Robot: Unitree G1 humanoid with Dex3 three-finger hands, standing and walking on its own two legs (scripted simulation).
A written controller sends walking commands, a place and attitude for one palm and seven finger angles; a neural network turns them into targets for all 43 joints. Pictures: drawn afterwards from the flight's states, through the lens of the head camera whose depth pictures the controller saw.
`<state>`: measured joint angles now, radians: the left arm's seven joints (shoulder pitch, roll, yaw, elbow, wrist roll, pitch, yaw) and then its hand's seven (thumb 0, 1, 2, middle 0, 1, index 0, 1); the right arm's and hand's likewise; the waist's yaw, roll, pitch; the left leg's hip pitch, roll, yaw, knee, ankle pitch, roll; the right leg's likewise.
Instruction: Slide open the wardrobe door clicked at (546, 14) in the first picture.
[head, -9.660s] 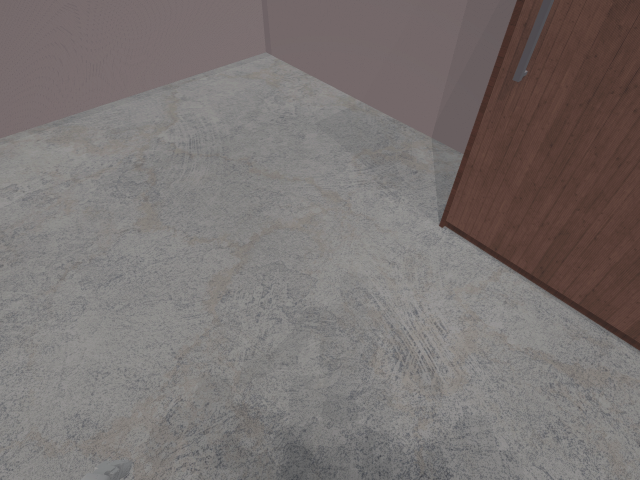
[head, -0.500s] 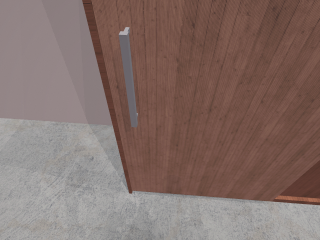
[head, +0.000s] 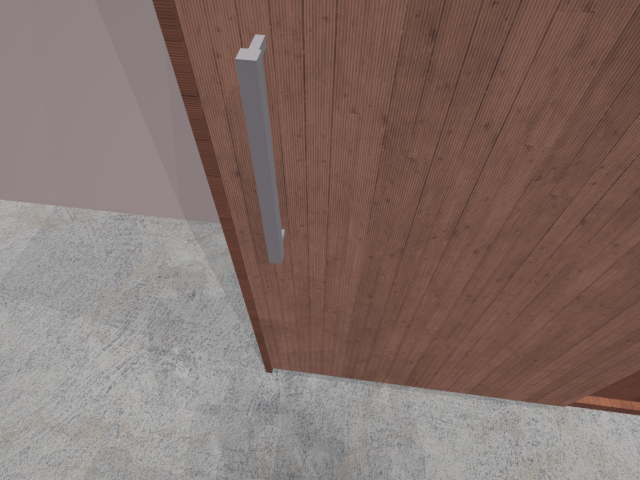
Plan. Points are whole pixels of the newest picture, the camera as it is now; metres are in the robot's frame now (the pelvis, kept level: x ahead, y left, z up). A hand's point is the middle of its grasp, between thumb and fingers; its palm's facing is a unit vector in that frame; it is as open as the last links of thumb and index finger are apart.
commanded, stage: come to a stop and stand still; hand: left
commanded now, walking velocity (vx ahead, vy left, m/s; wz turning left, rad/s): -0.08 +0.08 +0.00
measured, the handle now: (269, 173) +0.45 +0.09 +0.13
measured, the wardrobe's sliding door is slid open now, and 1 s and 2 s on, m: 0.00 0.00 0.00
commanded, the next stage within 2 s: look again from close up in 1.24 s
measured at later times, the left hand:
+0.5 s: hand out of the picture -0.02 +0.21 -0.16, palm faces -0.03 -0.98 -0.20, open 7.3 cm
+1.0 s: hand out of the picture -0.11 +0.19 -0.17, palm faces +0.00 -0.99 -0.13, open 7.4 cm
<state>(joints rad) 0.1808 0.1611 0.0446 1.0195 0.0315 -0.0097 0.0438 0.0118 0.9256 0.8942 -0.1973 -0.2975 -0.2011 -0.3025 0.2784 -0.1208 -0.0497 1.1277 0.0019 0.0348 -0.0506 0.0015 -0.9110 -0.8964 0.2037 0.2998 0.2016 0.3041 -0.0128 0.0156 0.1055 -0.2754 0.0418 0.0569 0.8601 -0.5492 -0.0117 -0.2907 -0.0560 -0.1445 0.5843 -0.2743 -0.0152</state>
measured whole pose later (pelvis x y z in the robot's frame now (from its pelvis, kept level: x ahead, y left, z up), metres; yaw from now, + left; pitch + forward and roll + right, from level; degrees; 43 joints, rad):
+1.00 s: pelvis -0.07 +0.04 +0.01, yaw -2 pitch -1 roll -1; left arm 0.39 0.11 0.00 1.13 0.03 0.00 0.03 0.01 0.91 0.89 -0.20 -0.30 -0.20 -0.30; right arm 0.36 -0.10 -0.03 1.17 -0.01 0.01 -0.02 0.00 -0.91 -0.90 0.20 0.30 0.20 0.30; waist 0.00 -0.01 0.01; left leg -0.25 -0.01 0.13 0.42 -0.16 0.06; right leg -0.20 -0.04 -0.05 0.42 -0.20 0.02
